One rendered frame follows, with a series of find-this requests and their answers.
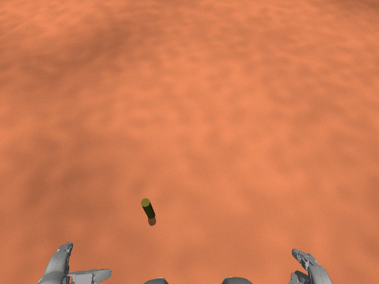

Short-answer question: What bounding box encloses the left robot hand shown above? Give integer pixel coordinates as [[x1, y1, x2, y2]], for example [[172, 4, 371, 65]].
[[44, 242, 111, 284]]

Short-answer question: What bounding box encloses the can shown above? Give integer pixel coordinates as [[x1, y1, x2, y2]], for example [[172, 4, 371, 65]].
[[141, 198, 155, 219]]

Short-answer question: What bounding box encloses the left robot arm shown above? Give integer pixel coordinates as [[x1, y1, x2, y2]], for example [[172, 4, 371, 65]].
[[37, 271, 68, 284]]

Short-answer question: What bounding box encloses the right robot hand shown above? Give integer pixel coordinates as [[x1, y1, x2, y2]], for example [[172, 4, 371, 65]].
[[288, 249, 333, 284]]

